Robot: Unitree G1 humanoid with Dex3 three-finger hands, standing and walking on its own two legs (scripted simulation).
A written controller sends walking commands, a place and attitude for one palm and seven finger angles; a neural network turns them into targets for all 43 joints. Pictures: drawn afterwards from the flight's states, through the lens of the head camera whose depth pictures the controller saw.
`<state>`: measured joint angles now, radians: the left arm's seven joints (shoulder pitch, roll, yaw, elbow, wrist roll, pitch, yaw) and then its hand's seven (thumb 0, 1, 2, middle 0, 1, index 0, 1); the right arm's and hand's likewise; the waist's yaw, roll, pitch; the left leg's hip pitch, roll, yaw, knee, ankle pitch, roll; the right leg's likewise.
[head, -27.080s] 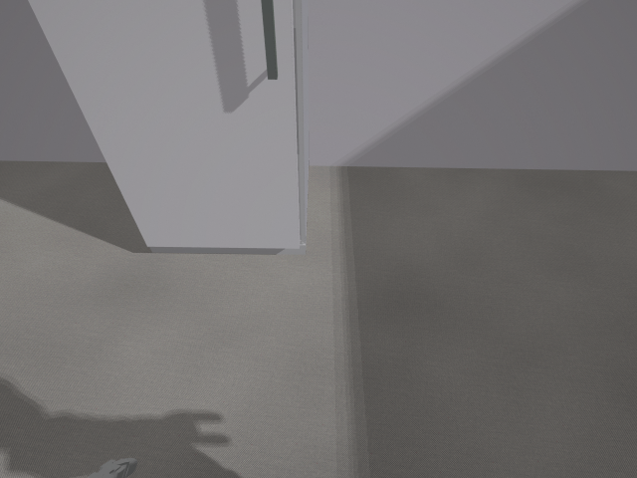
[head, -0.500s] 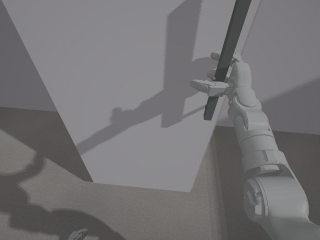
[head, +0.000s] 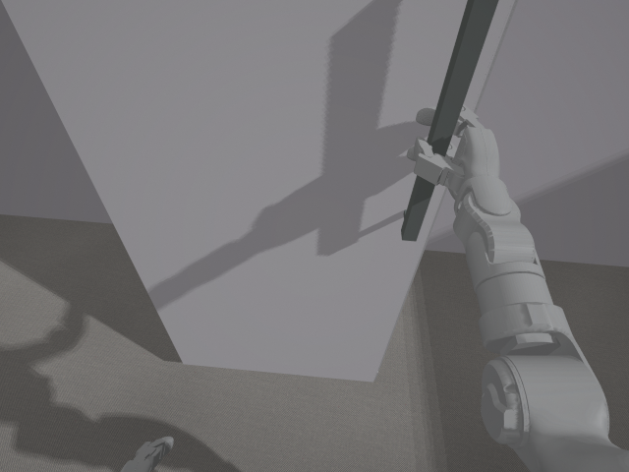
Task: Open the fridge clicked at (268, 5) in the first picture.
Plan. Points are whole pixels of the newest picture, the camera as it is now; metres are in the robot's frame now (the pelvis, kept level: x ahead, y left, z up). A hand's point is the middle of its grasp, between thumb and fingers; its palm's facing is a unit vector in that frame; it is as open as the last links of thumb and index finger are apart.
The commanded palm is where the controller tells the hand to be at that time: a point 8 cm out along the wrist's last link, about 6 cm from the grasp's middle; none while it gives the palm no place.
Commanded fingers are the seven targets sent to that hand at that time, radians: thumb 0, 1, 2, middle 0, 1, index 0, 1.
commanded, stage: grip the handle and tug to test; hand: right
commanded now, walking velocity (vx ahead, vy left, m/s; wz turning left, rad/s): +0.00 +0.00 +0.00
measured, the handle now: (441, 116) +0.50 -0.11 +0.23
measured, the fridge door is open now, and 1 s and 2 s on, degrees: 0 0 18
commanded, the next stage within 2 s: pull the door a little, standing still in 0.58 s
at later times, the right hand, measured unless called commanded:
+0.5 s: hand (422, 161) +0.44 -0.09 +0.20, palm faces +0.01 +1.00 +0.02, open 5.8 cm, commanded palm +0.39 -0.14 +0.20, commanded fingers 0.00 -0.90 -0.90 0.45 1.40 0.45 1.40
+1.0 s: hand (422, 163) +0.44 -0.09 +0.20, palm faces +0.01 +1.00 +0.01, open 6.0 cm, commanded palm +0.38 -0.14 +0.20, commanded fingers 0.00 -0.90 -0.90 0.45 1.40 0.45 1.40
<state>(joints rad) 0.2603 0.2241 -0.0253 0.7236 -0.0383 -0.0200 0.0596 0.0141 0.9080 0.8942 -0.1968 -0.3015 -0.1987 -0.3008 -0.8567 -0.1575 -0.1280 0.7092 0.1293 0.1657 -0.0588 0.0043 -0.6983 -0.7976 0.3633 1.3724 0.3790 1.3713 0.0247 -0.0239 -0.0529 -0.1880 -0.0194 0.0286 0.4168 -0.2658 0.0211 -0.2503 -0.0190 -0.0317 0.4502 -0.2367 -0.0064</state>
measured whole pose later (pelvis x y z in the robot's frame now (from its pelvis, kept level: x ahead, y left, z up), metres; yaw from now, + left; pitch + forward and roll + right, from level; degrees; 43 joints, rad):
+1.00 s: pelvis +0.04 +0.00 +0.01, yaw +2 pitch +2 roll -1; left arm 0.18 0.21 -0.03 0.63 -0.03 0.08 0.04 0.02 0.91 0.89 -0.20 -0.30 -0.20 -0.30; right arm -0.53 -0.13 -0.13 0.20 0.15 0.38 -0.07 0.01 -0.74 -0.78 0.27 1.35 0.30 1.34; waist 0.01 -0.03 -0.08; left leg -0.10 -0.01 0.00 0.37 -0.26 0.02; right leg -0.15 -0.01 -0.06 0.40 -0.22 -0.01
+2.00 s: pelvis +0.04 +0.14 -0.04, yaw -6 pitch -8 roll -1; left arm 0.13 0.18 -0.01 0.55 0.04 -0.02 0.05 0.02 0.91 0.89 -0.20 -0.30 -0.20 -0.30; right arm 0.17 -0.29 -0.21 -0.58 0.00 0.00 -0.15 -0.19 -0.56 -0.69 0.47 1.39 0.15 1.20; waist 0.04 -0.06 0.20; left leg -0.66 -0.09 0.08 1.12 -0.35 -0.07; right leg -0.35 -0.02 -0.03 0.77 -0.27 -0.04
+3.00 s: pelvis -0.14 +0.49 -0.01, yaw -36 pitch +1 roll -2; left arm 0.20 0.21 0.02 0.58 0.04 -0.12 0.10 0.02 0.91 0.89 -0.20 -0.30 -0.20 -0.30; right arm 0.03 -0.29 -0.10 -0.49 -0.04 -0.01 -0.08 -0.14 -0.58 -0.70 0.36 1.40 0.13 0.99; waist 0.04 0.02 0.08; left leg -0.37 0.07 0.26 0.62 -0.26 0.09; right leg -0.23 -0.03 -0.14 0.53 -0.30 0.01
